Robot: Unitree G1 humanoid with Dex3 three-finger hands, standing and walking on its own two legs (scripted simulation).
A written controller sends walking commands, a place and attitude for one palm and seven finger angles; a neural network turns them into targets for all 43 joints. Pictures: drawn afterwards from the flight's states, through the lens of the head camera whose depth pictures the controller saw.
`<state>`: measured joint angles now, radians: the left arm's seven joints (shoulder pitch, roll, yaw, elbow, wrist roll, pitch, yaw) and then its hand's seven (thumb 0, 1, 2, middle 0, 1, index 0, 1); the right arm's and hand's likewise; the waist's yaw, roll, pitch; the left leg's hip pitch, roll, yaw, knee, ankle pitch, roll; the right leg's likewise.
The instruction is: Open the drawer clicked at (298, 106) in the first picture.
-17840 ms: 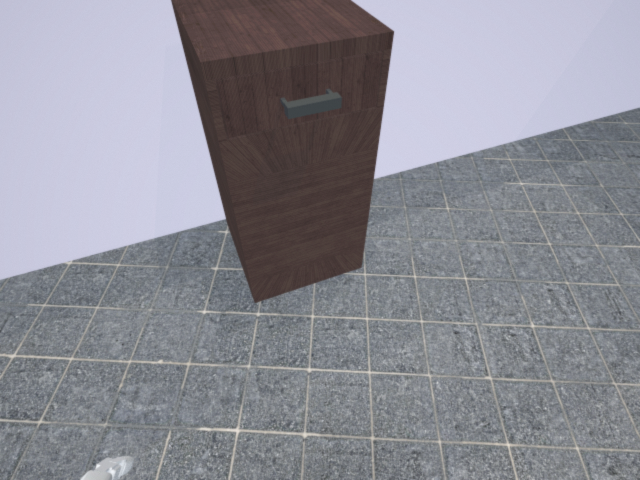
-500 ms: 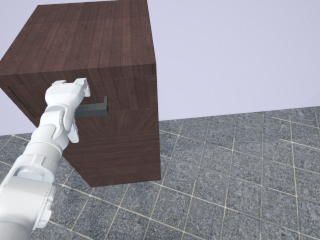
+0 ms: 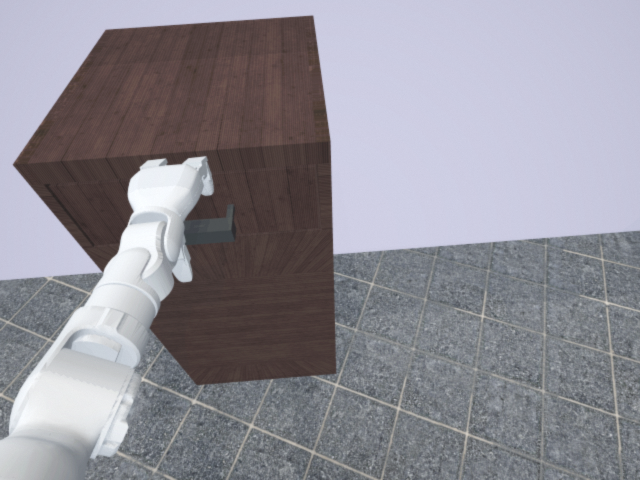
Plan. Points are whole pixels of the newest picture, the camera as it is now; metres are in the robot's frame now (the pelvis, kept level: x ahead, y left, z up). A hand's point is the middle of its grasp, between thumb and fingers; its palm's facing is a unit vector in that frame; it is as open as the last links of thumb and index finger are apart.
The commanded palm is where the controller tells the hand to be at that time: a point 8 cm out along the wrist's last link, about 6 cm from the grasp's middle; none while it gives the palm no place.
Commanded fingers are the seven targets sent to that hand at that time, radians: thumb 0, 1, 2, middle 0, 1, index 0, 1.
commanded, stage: move the hooked fingers above the handle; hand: left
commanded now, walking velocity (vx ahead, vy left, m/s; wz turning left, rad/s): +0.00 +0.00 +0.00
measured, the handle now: (193, 222) +0.49 +0.21 +0.03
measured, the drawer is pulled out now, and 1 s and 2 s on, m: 0.00 0.00 0.00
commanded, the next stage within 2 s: lower the fingers behind the handle in 0.42 s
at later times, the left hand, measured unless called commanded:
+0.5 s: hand (186, 214) +0.45 +0.19 +0.09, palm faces -0.01 -0.03 -1.00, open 13.5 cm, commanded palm +0.43 +0.19 +0.15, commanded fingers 0.00 -0.50 0.30 -0.30 -1.20 -0.30 -1.20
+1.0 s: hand (188, 215) +0.45 +0.19 +0.09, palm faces +0.02 -0.02 -1.00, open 13.6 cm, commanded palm +0.44 +0.19 +0.12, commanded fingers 0.00 -0.50 0.30 -0.30 -1.20 -0.30 -1.20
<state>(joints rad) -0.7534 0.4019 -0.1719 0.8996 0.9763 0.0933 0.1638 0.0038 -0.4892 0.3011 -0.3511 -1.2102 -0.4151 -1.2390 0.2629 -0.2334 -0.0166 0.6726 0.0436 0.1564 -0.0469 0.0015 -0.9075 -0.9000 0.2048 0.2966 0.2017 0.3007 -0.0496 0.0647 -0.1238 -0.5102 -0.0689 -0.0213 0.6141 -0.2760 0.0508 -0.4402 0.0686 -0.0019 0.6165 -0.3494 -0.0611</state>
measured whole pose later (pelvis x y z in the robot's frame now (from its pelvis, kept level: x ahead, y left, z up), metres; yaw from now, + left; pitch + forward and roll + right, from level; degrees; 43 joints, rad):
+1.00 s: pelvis -0.01 -0.01 -0.01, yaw +1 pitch +11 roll +0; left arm -0.81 0.39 -0.19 0.92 1.00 0.11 0.20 0.00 -0.49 0.30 -0.35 -1.24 -0.34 -1.28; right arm 0.29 -0.26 -0.02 0.67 0.05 0.17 -0.05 0.00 -0.91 -0.90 0.20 0.30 0.20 0.30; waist -0.05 0.04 -0.14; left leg -0.58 -0.06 -0.04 0.67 -0.28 0.04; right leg -0.50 0.08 -0.02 0.66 -0.36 -0.07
